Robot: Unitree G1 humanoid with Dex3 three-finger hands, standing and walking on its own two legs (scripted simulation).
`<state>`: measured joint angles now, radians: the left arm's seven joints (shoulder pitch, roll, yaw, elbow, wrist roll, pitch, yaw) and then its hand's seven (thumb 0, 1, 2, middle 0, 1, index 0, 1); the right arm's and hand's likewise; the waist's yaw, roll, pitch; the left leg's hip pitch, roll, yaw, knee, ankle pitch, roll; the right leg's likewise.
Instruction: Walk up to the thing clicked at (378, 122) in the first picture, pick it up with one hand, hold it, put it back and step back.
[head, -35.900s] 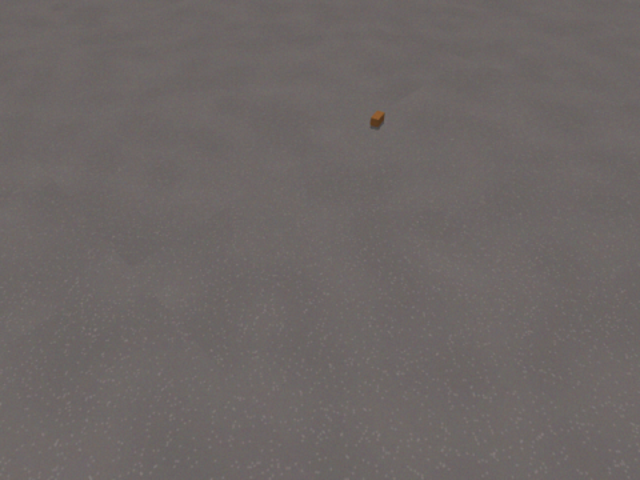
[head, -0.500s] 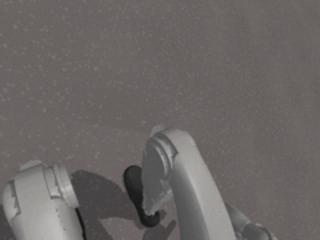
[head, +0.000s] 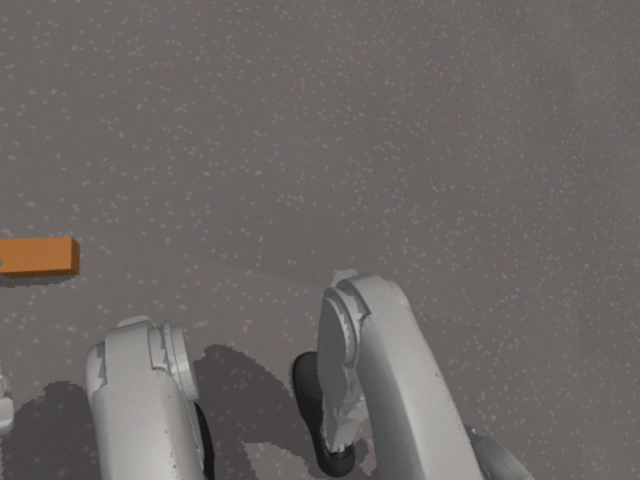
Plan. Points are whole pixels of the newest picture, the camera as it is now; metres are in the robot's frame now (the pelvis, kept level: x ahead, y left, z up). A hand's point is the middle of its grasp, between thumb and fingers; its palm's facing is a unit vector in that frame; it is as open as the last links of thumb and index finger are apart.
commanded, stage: withdraw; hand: left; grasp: from above
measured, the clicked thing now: (41, 257) +0.43 +0.32 -0.29
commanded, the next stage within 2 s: home in 0.52 s
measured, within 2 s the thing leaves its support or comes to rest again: neither
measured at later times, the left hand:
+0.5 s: hand out of the picture +0.39 +0.33 -0.14, palm faces -0.50 -0.10 -0.86, open 12.5 cm
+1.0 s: hand out of the picture +0.38 +0.32 -0.03, palm faces -0.39 -0.32 -0.86, open 9.6 cm
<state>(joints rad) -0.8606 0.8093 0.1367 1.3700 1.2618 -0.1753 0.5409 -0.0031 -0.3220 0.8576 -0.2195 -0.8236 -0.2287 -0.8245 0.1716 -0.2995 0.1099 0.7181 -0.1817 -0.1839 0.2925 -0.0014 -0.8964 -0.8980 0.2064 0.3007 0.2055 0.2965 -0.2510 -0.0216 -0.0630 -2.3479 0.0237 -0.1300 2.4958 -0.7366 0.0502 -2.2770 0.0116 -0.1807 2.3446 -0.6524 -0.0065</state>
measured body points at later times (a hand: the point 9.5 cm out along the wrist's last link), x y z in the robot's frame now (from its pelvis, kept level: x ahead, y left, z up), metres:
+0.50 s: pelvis -0.02 -0.01 +0.02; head +0.21 +0.08 +0.40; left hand +0.42 +0.34 -0.09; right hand +0.05 -0.29 -0.08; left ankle +0.06 +0.11 -0.28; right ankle +0.11 -0.11 -0.28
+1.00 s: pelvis +0.00 +0.00 +0.10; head +0.20 +0.05 +0.50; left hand +0.40 +0.33 +0.02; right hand +0.10 -0.26 -0.03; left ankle +0.06 +0.11 -0.28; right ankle +0.11 -0.11 -0.28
